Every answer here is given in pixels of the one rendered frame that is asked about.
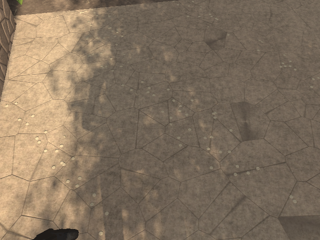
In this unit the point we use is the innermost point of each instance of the left robot hand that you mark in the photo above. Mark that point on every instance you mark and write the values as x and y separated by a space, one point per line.
59 234

